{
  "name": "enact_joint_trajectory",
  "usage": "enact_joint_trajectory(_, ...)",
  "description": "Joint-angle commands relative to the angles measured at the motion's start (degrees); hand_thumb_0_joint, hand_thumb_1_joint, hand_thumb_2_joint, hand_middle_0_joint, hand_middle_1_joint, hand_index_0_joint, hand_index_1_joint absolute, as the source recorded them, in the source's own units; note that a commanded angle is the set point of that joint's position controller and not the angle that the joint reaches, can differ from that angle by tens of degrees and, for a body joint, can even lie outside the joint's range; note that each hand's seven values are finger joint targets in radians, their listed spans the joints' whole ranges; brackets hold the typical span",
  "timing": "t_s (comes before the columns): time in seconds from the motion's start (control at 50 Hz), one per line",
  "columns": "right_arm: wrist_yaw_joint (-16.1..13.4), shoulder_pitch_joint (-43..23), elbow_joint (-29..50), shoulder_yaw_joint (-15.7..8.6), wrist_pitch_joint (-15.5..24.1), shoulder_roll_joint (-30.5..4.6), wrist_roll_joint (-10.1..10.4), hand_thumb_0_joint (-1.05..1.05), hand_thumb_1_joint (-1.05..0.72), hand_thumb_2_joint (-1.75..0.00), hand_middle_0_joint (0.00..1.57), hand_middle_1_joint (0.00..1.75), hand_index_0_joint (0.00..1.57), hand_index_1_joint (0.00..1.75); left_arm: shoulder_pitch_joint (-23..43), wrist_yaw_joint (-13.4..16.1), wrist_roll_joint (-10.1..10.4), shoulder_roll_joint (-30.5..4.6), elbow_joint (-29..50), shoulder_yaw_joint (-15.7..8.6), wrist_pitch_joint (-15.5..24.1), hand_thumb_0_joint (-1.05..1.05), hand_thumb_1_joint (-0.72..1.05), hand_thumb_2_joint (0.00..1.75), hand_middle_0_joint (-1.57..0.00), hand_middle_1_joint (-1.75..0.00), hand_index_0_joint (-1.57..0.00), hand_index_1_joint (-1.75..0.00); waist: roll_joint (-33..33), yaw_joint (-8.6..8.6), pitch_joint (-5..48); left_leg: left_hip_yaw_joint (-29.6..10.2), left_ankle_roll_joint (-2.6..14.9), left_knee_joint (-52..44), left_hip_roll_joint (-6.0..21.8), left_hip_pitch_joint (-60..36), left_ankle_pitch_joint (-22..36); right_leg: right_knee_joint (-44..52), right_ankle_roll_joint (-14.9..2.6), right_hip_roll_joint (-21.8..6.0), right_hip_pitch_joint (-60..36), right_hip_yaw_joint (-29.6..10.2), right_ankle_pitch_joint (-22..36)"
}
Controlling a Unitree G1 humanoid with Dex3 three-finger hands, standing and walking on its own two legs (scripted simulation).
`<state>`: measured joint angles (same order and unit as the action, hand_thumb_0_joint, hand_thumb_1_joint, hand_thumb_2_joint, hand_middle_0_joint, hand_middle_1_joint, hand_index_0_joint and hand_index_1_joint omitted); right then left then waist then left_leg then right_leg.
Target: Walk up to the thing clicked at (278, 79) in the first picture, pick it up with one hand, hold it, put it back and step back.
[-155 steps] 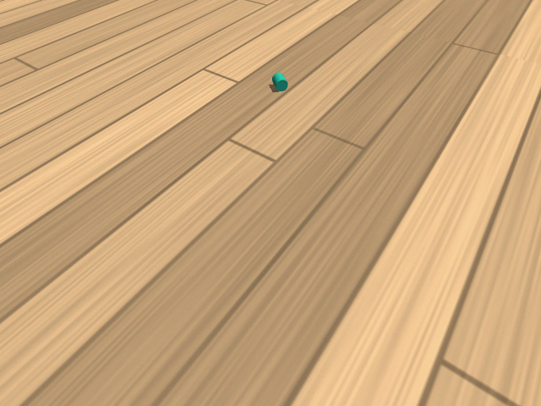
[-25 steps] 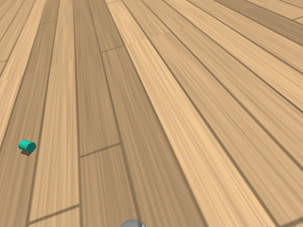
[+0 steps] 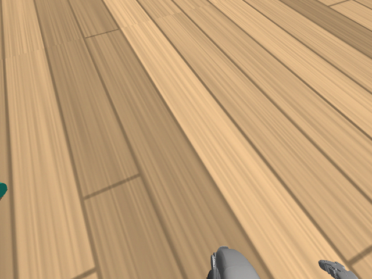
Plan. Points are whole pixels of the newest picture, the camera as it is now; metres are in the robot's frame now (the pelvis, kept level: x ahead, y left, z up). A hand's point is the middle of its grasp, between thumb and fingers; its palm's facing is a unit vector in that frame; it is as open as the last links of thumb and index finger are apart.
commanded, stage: walk up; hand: left
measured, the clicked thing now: out of the picture +0.72 +1.06 -0.72
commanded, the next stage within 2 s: none
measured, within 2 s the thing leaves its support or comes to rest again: neither
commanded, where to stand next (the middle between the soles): +0.29 +0.95 m, yaw -18 degrees
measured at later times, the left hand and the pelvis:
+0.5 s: hand out of the picture +0.16 +0.51 -0.10, palm faces -0.08 -0.75 -0.65, open 7.4 cm; pelvis +0.08 +0.17 -0.02, yaw -3 degrees
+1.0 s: hand out of the picture +0.25 +0.61 -0.12, palm faces -0.11 -0.81 -0.58, open 7.3 cm; pelvis +0.14 +0.33 -0.02, yaw -7 degrees
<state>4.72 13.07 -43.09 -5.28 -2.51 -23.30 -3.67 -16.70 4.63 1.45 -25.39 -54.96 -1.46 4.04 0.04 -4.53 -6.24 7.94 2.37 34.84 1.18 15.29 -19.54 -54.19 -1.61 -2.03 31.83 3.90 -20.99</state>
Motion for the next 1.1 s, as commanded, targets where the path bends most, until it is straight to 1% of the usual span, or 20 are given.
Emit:
enact_joint_trajectory(0.0, -0.97, -4.12, 7.62, -3.77, 0.58, -12.39, -0.64, 0.0, -0.9, -0.9, 0.2, 0.3, 0.2, 0.3, -5.98, 1.28, -0.21, -11.41, 2.52, -4.14, 0.89, 0.0, 0.9, 0.9, -0.2, -0.3, -0.2, -0.3, 11.53, 1.22, 6.77, -8.96, 9.73, -8.54, 11.89, -2.41, 26.38, 10.92, -0.4, -0.79, -8.71, 3.2, 7.67)
enact_joint_trajectory(0.06, -0.46, -9.59, 10.11, -2.57, -0.06, -9.82, 0.53, 0.0, -0.9, -0.9, 0.2, 0.3, 0.2, 0.3, -18.98, 2.32, -1.4, -15.04, -0.95, -6.97, 1.01, 0.0, 0.9, 0.9, -0.2, -0.3, -0.2, -0.3, 0.81, 10.24, 10.57, -3.68, 3.38, 8.44, 6.91, 13.12, 16.8, 23.71, -2.09, -2.46, -34.13, -1.42, 19.6)
enact_joint_trajectory(0.08, -0.46, -5.9, 9.72, -1.71, -0.26, -7.37, 0.71, 0.0, -0.9, -0.9, 0.2, 0.3, 0.2, 0.3, -21.67, 3.11, -2.09, -18.6, -0.74, -8.34, 1.22, 0.0, 0.9, 0.9, -0.2, -0.3, -0.2, -0.3, -9.47, 11.31, 11.81, -3.28, -0.2, 20.33, 1.26, 24.13, -6.37, 30.54, -4.92, -11.32, -42.74, -16.82, 11.75)
enact_joint_trajectory(0.1, -0.6, -0.3, 8.12, -1.94, -1.6, -9.28, 0.34, 0.0, -0.9, -0.9, 0.2, 0.3, 0.2, 0.3, -16.53, 3.55, -2.48, -21.01, 2.59, -8.4, 1.13, 0.0, 0.9, 0.9, -0.2, -0.3, -0.2, -0.3, -6.31, 7.67, 12.89, -10.98, -2.9, 31.53, -0.09, 26.86, -11.43, 36.54, -8.03, -22.73, -38.49, -35.97, -2.76)
enact_joint_trajectory(0.14, -1.3, 1.32, 6.17, -4.16, -2.71, -15.5, -0.33, 0.0, -0.9, -0.9, 0.2, 0.3, 0.2, 0.3, -6.29, 3.88, -1.58, -20.08, 6.68, -7.92, 1.04, 0.0, 0.9, 0.9, -0.2, -0.3, -0.2, -0.3, -0.83, 5.41, 7.34, -15.35, -4.46, 41.45, 2.73, 27.08, -11.25, 40.41, -16.18, -27.98, -25.68, -43.02, -17.45)
enact_joint_trajectory(0.24, 0.3, 3.19, 2.23, -3.95, -2.59, -14.79, 0.02, 0.0, -0.9, -0.9, 0.2, 0.3, 0.2, 0.3, -2.09, 2.3, -2.67, -15.87, 7.19, -7.16, 2.2, 0.0, 0.9, 0.9, -0.2, -0.3, -0.2, -0.3, -3.75, 2.92, 3.45, -16.7, -3.34, 36.16, 3.48, 18.42, -1.55, 36.05, -8.42, -14.19, -12.2, -16.14, -4.91)
enact_joint_trajectory(0.42, 2.4, -1.66, 4.06, -4.5, -2.45, -14.28, 0.02, 0.0, -0.9, -0.9, 0.2, 0.3, 0.2, 0.3, -1.4, 1.29, -4.31, -22.28, 8.32, -9.42, 1.8, 0.0, 0.9, 0.9, -0.2, -0.3, -0.2, -0.3, -10.63, 4.8, 5.5, -8.8, -3.08, 15.62, 5.75, 11.08, -5.06, 28.92, -9.38, -12.57, -8.11, -9.87, -5.62)
enact_joint_trajectory(0.48, 1.72, 7.39, 1.17, -5.93, -1.95, -14.92, -0.29, 0.0, -0.9, -0.9, 0.2, 0.3, 0.2, 0.3, 3.54, 1.22, -4.02, -22.01, 8.88, -8.43, 1.03, 0.0, 0.9, 0.9, -0.2, -0.3, -0.2, -0.3, -6.49, -1.21, 8.23, -5.27, -1.76, 5.27, 3.23, -2.32, -1.14, 20.62, -7.41, -12.36, -0.04, -8.71, -6.71)
enact_joint_trajectory(0.5, 1.16, 11.42, -0.35, -6.61, -1.49, -15.91, -0.97, 0.0, -0.9, -0.9, 0.2, 0.3, 0.2, 0.3, 2.27, 1.34, -3.94, -18.12, 8.67, -7.16, 0.57, 0.0, 0.9, 0.9, -0.2, -0.3, -0.2, -0.3, 1.47, -3.19, 9.58, -6.7, -1.16, -0.38, 0.92, -8.21, -3.6, 9.64, -4.83, -7.89, 3.47, -5.44, -6.5)
enact_joint_trajectory(0.52, 0.39, 12.93, 0.07, -6.91, -0.93, -18.56, -2.21, 0.0, -0.9, -0.9, 0.2, 0.3, 0.2, 0.3, 0.98, 1.55, -2.99, -12.38, 8.46, -5.31, -0.01, 0.0, 0.9, 0.9, -0.2, -0.3, -0.2, -0.3, 16.77, -4.93, 6.13, -19.62, 0.34, -14.59, 7.33, -5.93, -14.59, -6.08, -2.19, 1.43, 9.9, -0.2, -12.69)
enact_joint_trajectory(0.54, 0.0, 7.52, 2.33, -7.21, -0.18, -23.33, -1.97, 0.0, -0.9, -0.9, 0.2, 0.3, 0.2, 0.3, 0.18, 2.2, -2.31, -10.47, 8.92, -4.63, -0.22, 0.0, 0.9, 0.9, -0.2, -0.3, -0.2, -0.3, 20.74, -2.17, 3.29, -35.59, 2.81, -19.81, 15.91, -2.99, -12.89, -12.8, -1.11, 7.57, 17.69, -3.24, -15.95)
enact_joint_trajectory(0.58, -0.71, 1.85, 3.14, -6.95, -0.36, -23.52, -0.33, 0.0, -0.9, -0.9, 0.2, 0.3, 0.2, 0.3, 2.42, 3.36, -1.97, -15.13, 6.88, -4.51, 0.57, 0.0, 0.9, 0.9, -0.2, -0.3, -0.2, -0.3, 16.17, -1.07, 1.23, -36.93, 10.74, -16.7, 18.5, 1.24, -8.99, -14.99, -2.72, 0.48, 14.2, -6.67, -11.91)
enact_joint_trajectory(0.62, -1.43, 0.4, 4.37, -4.66, 0.09, -17.12, -0.85, 0.0, -0.9, -0.9, 0.2, 0.3, 0.2, 0.3, -2.12, 2.92, -0.36, -15.4, 3.24, -5.29, 0.89, 0.0, 0.9, 0.9, -0.2, -0.3, -0.2, -0.3, 13.78, 0.7, 1.73, -22.68, 9.38, -7.78, 12.15, -3.07, 10.21, -11.01, -1.41, 0.45, 12.86, -6.67, -5.53)
enact_joint_trajectory(0.7, -1.76, 0.98, 5.56, -3.92, -0.15, -14.63, -0.86, 0.0, -0.9, -0.9, 0.2, 0.3, 0.2, 0.3, -4.39, 2.3, -0.14, -12.33, 3.26, -4.32, 1.48, 0.0, 0.9, 0.9, -0.2, -0.3, -0.2, -0.3, 15.06, 0.47, 6.58, -16.14, 12.21, -0.85, 11.55, -9.73, 35.93, 4.26, 0.57, 0.06, 3.28, 0.95, -3.37)
enact_joint_trajectory(0.76, -1.28, -5.37, 9.63, -3.27, -1.28, -12.56, 0.24, 0.0, -0.9, -0.9, 0.2, 0.3, 0.2, 0.3, -14.7, 2.83, -0.68, -13.75, 1.23, -5.46, 1.82, 0.0, 0.9, 0.9, -0.2, -0.3, -0.2, -0.3, 7.95, 8.08, 9.71, -7.69, 6.96, 11.14, 5.82, 3.15, 29.91, 25.2, 0.46, 0.55, -20.68, 1.17, 17.66)
enact_joint_trajectory(0.78, -1.13, -3.55, 10.42, -2.76, -1.18, -10.53, 0.64, 0.0, -0.9, -0.9, 0.2, 0.3, 0.2, 0.3, -17.93, 3.4, -1.45, -17.58, 1.16, -7.12, 1.62, 0.0, 0.9, 0.9, -0.2, -0.3, -0.2, -0.3, 3.13, 9.77, 11.54, -7.19, 3.33, 18.69, 3.48, 11.88, 22.57, 27.08, -1.23, -2.76, -30.64, -6.03, 18.61)
enact_joint_trajectory(0.8, -1.1, 1.12, 10.0, -2.09, -1.27, -7.98, 0.79, 0.0, -0.9, -0.9, 0.2, 0.3, 0.2, 0.3, -17.77, 3.8, -2.59, -20.54, 2.93, -8.42, 1.32, 0.0, 0.9, 0.9, -0.2, -0.3, -0.2, -0.3, -5.96, 8.49, 13.41, -8.31, -0.16, 25.68, -0.84, 25.37, -9.83, 27.74, -6.43, -16.14, -39.31, -26.8, 20.23)
enact_joint_trajectory(0.84, -2.29, 3.99, 8.43, -4.45, -3.15, -14.54, -0.29, 0.0, -0.9, -0.9, 0.2, 0.3, 0.2, 0.3, -9.33, 4.07, -2.85, -21.77, 7.2, -8.16, 0.68, 0.0, 0.9, 0.9, -0.2, -0.3, -0.2, -0.3, -0.2, 6.07, 12.86, -14.83, -1.05, 38.89, 1.7, 25.12, -14.35, 36.17, -14.76, -28.55, -28.05, -43.55, -6.52)
enact_joint_trajectory(0.98, 0.35, 4.37, 6.43, -5.45, -3.16, -14.39, -0.97, 0.0, -0.9, -0.9, 0.2, 0.3, 0.2, 0.3, -0.54, 2.14, -3.56, -18.45, 10.64, -7.76, 1.48, 0.0, 0.9, 0.9, -0.2, -0.3, -0.2, -0.3, -6.98, 2.48, 3.36, -14.79, -2.14, 35.37, 4.51, 18.21, -3.78, 30.49, -10.73, -14.94, -6.13, -15.65, -5.56)
enact_joint_trajectory(1.08, 1.66, 0.31, 8.14, -5.63, -3.13, -13.91, -0.46, 0.0, -0.9, -0.9, 0.2, 0.3, 0.2, 0.3, -2.33, 1.51, -4.72, -22.03, 11.12, -9.15, 1.39, 0.0, 0.9, 0.9, -0.2, -0.3, -0.2, -0.3, -13.09, 4.95, 4.45, -8.79, -2.22, 22.97, 4.25, 14.65, -7.8, 28.05, -10.4, -12.87, -4.09, -13.02, -9.46)
